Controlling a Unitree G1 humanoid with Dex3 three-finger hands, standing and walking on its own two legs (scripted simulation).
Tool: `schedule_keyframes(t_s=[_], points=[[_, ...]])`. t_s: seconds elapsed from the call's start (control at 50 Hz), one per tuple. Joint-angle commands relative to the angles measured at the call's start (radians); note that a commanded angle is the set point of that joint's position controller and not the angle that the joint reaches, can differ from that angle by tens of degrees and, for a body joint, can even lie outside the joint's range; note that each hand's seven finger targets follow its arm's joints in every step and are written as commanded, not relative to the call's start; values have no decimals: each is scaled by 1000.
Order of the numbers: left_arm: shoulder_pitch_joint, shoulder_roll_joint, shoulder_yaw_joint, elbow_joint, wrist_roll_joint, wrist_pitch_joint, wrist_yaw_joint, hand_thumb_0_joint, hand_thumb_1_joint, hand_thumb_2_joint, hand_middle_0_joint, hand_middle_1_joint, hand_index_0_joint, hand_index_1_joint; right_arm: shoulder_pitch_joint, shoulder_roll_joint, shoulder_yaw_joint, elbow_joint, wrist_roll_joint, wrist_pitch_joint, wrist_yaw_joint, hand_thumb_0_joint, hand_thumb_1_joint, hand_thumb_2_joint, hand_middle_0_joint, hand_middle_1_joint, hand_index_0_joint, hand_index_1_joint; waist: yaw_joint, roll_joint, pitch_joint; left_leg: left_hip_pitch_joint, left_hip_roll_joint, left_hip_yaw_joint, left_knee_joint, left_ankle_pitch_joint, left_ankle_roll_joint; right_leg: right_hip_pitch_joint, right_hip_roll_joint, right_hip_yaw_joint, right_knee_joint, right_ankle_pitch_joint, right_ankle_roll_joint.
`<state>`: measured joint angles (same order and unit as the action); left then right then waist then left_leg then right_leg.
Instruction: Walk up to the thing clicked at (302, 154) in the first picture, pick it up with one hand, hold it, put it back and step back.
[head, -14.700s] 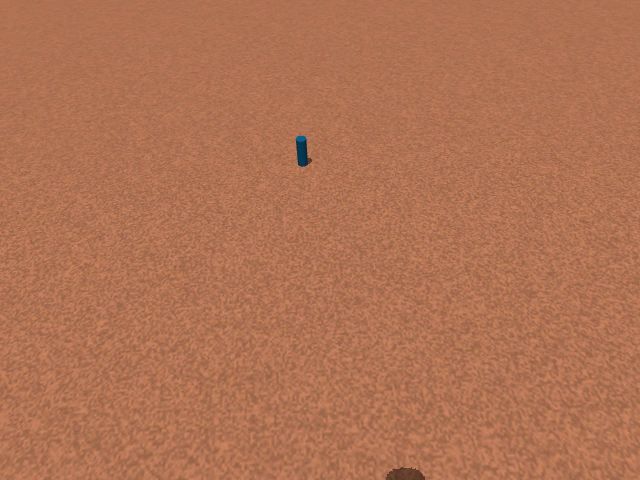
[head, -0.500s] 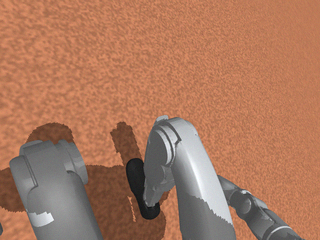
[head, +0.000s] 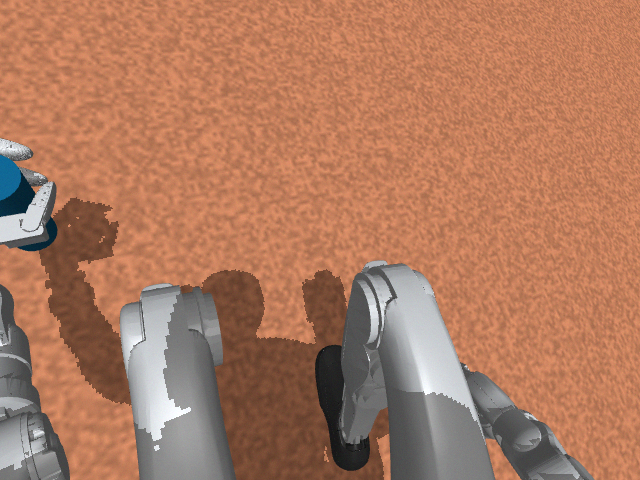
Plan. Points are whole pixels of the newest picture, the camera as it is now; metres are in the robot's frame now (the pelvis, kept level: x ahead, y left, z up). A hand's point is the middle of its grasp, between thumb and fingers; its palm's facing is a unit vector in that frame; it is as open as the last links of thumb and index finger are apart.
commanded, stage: settle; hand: left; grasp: from the side
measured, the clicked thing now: (14, 209) +0.41 +0.33 -0.10
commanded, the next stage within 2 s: lift in 1.12 s
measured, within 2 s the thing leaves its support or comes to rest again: neither
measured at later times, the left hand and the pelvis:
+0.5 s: hand (11, 163) +0.42 +0.30 +0.01, palm faces +0.33 -0.95 -0.03, open 7.0 cm; pelvis +0.01 -0.02 +0.03, yaw +5 degrees
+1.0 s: hand out of the picture +0.41 +0.30 +0.05, palm faces +0.34 -0.94 -0.03, open 7.0 cm; pelvis +0.01 -0.02 +0.06, yaw +7 degrees
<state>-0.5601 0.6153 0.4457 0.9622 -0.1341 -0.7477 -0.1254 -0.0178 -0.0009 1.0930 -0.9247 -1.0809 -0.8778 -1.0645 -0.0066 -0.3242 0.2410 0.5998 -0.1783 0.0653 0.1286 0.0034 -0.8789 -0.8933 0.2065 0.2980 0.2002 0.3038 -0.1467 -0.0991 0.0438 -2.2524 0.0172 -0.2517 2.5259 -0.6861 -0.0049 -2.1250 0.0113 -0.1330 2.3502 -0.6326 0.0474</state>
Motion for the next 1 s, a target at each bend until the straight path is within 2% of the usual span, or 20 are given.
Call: schedule_keyframes(t_s=[0.0,0.06,0.1,0.12,0.14,0.2,0.24,0.3,0.36,0.4,0.5,0.54,0.62,0.66,0.74,0.78,0.8,0.82,0.88,0.98], points=[[-267,166,26,-246,-11,-35,-24,0,520,1309,-1324,-1405,-1322,-1416,87,-277,-140,-42,25,3,-26,0,-865,-891,200,300,200,300,-19,405,-601,439,10,86,-395,9,0,195,32,-73,-184,83,-84],[-266,153,49,-266,-39,-22,-38,0,507,1309,-1308,-1400,-1305,-1413,103,-266,-155,-36,43,2,-33,0,-865,-892,200,300,200,300,-3,390,-646,452,6,100,-404,27,2,212,28,-58,-193,87,-84],[-233,124,31,-244,-47,-8,-54,0,501,1314,-1335,-1417,-1330,-1432,102,-250,-162,-45,52,-2,-41,0,-872,-894,200,300,200,300,2,367,-659,439,3,121,-396,33,10,234,30,-48,-216,87,-85],[-274,156,59,-296,-50,-11,-58,0,488,1310,-1327,-1411,-1323,-1425,118,-250,-172,-29,57,-3,-45,0,-870,-894,200,300,199,300,6,356,-681,441,2,127,-396,47,11,244,27,-40,-219,95,-84],[-256,131,35,-262,-45,-6,-64,0,479,1303,-1326,-1406,-1321,-1421,115,-241,-173,-24,57,-6,-47,0,-874,-894,200,300,200,300,5,352,-679,435,2,136,-395,54,12,252,27,-32,-222,98,-83],[-253,134,59,-278,-52,7,-80,0,460,1292,-1319,-1397,-1314,-1412,141,-231,-187,-15,65,-11,-52,0,-874,-895,200,300,200,300,15,322,-714,433,0,149,-395,96,15,296,22,-20,-235,129,-80],[-232,103,43,-252,-53,23,-95,0,433,1299,-1319,-1404,-1315,-1420,137,-222,-196,-19,70,-13,-57,0,-878,-896,200,300,200,300,16,293,-717,418,1,160,-393,104,19,310,21,-10,-249,131,-78],[-284,144,81,-313,-58,31,-101,0,410,1280,-1315,-1393,-1312,-1408,153,-211,-210,-13,78,-18,-63,0,-879,-896,200,300,200,300,36,276,-754,405,-2,177,-398,102,24,347,16,6,-269,125,-74],[-234,79,66,-256,-65,51,-114,0,381,1286,-1320,-1396,-1315,-1413,154,-205,-218,-17,86,-24,-66,0,-883,-897,200,300,200,300,36,245,-748,403,-3,183,-407,117,24,354,13,10,-278,132,-74],[-241,112,101,-275,-63,58,-109,0,381,1292,-1315,-1399,-1310,-1415,160,-203,-230,-17,90,-26,-73,0,-880,-896,200,300,200,300,56,230,-769,405,-3,192,-412,116,28,373,12,20,-296,129,-72],[-285,98,87,-351,-47,67,-108,0,384,1289,-1327,-1403,-1323,-1419,174,-187,-251,-9,94,-31,-82,0,-884,-897,200,300,200,300,61,252,-792,440,-2,205,-439,105,26,378,9,35,-325,113,-74],[-218,48,69,-257,-47,82,-110,0,393,1283,-1322,-1395,-1318,-1410,160,-187,-254,-15,99,-36,-85,0,-886,-897,200,300,200,300,53,224,-755,431,-2,201,-456,87,29,365,8,29,-334,94,-74],[-301,95,86,-354,-38,71,-102,0,398,1279,-1328,-1390,-1323,-1405,175,-185,-263,-4,100,-40,-90,0,-887,-897,200,300,200,300,63,281,-790,494,-1,197,-483,108,21,347,5,30,-328,105,-82],[-259,36,59,-288,-35,84,-101,0,397,1303,-1342,-1415,-1338,-1430,179,-178,-266,1,103,-42,-90,0,-885,-896,200,300,200,300,51,253,-761,502,0,195,-496,108,20,336,4,27,-338,100,-83],[-303,67,81,-335,-28,80,-95,0,374,1305,-1350,-1417,-1345,-1433,190,-175,-272,8,101,-48,-91,0,-885,-897,200,300,199,300,62,266,-774,515,-3,201,-507,114,20,348,1,33,-349,104,-84],[-273,14,42,-268,-21,90,-100,0,370,1307,-1353,-1422,-1350,-1438,183,-173,-274,2,101,-49,-90,0,-889,-897,200,300,199,300,44,252,-754,519,-2,200,-510,108,21,333,0,31,-357,98,-83],[-319,43,58,-333,-20,83,-95,0,358,1311,-1350,-1420,-1345,-1437,195,-171,-278,7,102,-51,-90,0,-886,-897,200,300,199,300,50,262,-779,534,-3,201,-521,107,20,338,-1,32,-360,94,-86],[-260,27,54,-255,-15,92,-98,0,383,1307,-1339,-1404,-1333,-1421,189,-177,-276,8,103,-50,-90,0,-886,-897,199,300,199,300,52,266,-757,543,-3,196,-532,106,17,325,-4,30,-357,92,-86],[-296,50,66,-294,-14,89,-94,0,406,1311,-1344,-1410,-1342,-1424,192,-176,-282,7,105,-51,-91,0,-882,-895,200,300,199,300,56,270,-767,549,-3,194,-543,83,19,321,-4,30,-363,72,-86],[-296,24,68,-254,-24,84,-86,0,389,1345,-1363,-1443,-1361,-1458,207,-161,-277,17,106,-60,-89,0,-883,-896,199,300,199,300,51,222,-755,518,-8,208,-539,81,25,361,-2,38,-386,70,-82]])
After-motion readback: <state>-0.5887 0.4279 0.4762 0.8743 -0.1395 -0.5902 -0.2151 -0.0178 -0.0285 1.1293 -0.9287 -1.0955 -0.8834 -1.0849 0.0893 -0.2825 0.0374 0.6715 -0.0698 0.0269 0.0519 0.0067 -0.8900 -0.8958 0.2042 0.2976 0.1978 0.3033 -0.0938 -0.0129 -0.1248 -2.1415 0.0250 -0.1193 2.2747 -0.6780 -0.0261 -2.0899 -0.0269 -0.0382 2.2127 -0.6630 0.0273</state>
